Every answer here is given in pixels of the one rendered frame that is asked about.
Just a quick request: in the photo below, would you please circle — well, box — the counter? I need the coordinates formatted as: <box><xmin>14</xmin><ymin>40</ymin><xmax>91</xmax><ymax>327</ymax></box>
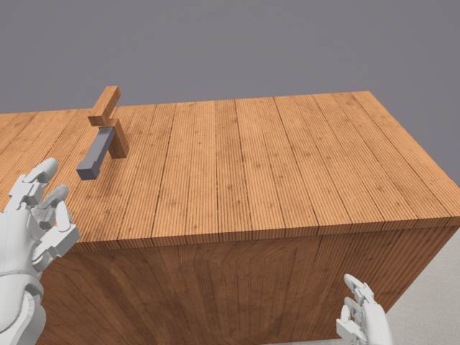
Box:
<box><xmin>0</xmin><ymin>86</ymin><xmax>460</xmax><ymax>345</ymax></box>

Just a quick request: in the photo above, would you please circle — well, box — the robot left forearm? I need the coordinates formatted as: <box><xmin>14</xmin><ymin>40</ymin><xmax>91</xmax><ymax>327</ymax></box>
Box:
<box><xmin>0</xmin><ymin>273</ymin><xmax>46</xmax><ymax>345</ymax></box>

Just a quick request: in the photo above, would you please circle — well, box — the tap lever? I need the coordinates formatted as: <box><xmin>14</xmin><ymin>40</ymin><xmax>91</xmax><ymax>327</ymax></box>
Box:
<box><xmin>76</xmin><ymin>127</ymin><xmax>115</xmax><ymax>180</ymax></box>

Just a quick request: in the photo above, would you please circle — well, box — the robot right hand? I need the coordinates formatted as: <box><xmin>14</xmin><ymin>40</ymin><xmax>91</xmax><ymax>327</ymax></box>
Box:
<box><xmin>336</xmin><ymin>274</ymin><xmax>394</xmax><ymax>345</ymax></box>

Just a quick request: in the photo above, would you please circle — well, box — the robot left hand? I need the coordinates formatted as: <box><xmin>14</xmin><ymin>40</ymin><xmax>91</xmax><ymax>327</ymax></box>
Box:
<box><xmin>0</xmin><ymin>157</ymin><xmax>81</xmax><ymax>281</ymax></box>

